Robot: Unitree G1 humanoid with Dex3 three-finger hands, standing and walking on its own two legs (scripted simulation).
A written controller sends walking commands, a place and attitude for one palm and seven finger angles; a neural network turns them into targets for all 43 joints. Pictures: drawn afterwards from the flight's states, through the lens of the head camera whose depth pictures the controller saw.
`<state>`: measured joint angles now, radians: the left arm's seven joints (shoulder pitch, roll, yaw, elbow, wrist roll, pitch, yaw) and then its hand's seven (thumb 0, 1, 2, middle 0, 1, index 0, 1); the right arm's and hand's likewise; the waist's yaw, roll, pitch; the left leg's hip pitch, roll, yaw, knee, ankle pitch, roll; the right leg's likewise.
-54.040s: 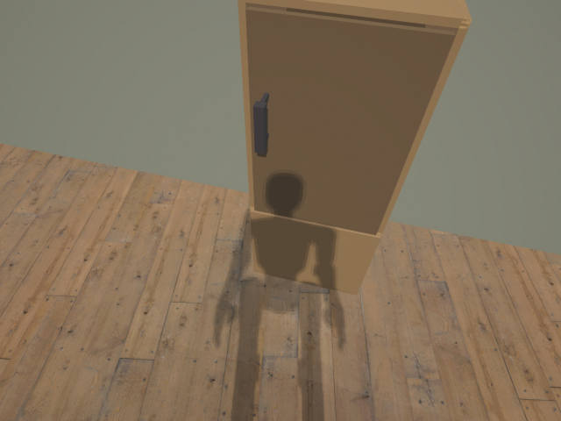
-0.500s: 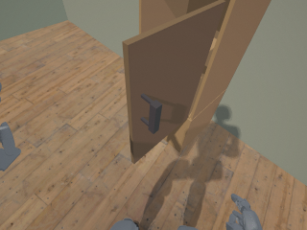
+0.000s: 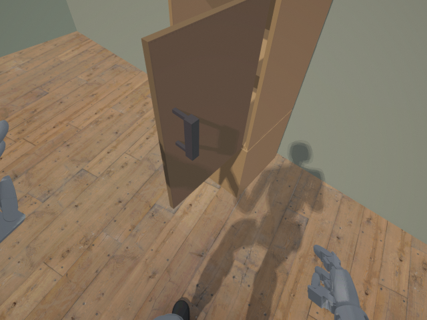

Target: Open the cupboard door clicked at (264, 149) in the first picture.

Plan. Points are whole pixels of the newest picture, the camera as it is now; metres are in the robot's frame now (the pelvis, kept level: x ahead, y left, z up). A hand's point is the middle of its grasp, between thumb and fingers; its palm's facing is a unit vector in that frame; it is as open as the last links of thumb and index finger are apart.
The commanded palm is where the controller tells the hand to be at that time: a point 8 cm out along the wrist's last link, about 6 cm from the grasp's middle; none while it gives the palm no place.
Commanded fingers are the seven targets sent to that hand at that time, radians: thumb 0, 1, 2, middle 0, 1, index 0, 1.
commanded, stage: stop stepping back and stand still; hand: left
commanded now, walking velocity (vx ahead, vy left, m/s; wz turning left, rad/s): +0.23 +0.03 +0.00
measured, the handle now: (185, 134) +0.52 +0.10 +0.02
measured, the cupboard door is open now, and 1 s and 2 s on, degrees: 90 90 90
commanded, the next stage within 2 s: let the arm hang, fingers relaxed in 0.92 s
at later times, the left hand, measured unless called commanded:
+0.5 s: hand out of the picture +0.14 +0.27 +0.17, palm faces +0.40 -0.76 -0.51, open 7.4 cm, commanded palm +0.07 +0.31 +0.18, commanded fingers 0.00 0.90 0.90 -0.20 -0.30 -0.20 -0.30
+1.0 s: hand out of the picture +0.11 +0.30 +0.16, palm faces +0.46 -0.76 -0.46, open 7.4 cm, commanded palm none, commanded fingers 0.00 0.90 0.90 -0.20 -0.30 -0.20 -0.30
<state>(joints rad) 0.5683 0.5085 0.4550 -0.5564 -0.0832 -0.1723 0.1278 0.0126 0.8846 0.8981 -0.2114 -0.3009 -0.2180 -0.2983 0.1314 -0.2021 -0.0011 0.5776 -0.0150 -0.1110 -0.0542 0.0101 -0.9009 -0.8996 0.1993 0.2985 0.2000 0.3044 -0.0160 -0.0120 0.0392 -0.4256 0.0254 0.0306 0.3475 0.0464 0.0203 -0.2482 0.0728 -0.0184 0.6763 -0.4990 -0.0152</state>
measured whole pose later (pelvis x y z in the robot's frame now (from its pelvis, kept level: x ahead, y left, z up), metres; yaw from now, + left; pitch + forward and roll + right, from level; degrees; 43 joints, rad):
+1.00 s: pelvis -0.08 +0.03 +0.01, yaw +3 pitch -1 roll -1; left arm 0.53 0.38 0.39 -0.43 -0.02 -0.19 0.15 0.01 0.89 0.90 -0.21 -0.30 -0.21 -0.30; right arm 0.24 -0.20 0.02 0.64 -0.01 -0.14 -0.07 0.01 -0.90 -0.90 0.20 0.30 0.20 0.30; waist 0.00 0.01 0.01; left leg -0.24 0.01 0.04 0.44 -0.19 0.03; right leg -0.21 0.00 -0.06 0.38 -0.15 -0.01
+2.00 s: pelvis -0.06 +0.01 +0.01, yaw +4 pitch -1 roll +0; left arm 0.13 0.22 0.02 1.12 0.01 -0.01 0.01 0.00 0.90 0.90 -0.20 -0.30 -0.20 -0.30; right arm 0.17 -0.24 0.00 1.13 -0.02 0.00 -0.01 0.00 -0.91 -0.90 0.20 0.30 0.20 0.30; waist -0.01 0.04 0.04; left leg -0.16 0.00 0.01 0.37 -0.19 0.00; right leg -0.16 0.00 -0.09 0.39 -0.21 -0.04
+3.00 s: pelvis -0.02 -0.01 +0.02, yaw +4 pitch -1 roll +0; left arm 0.16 0.22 0.02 1.14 0.01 -0.02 0.02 0.00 0.90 0.90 -0.20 -0.30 -0.21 -0.30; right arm 0.19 -0.24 0.00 1.14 -0.02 0.01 -0.03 0.00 -0.90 -0.90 0.20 0.30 0.20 0.30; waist -0.01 0.03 0.05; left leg -0.10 0.04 0.01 0.33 -0.22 -0.03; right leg -0.09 0.04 -0.09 0.33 -0.22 -0.06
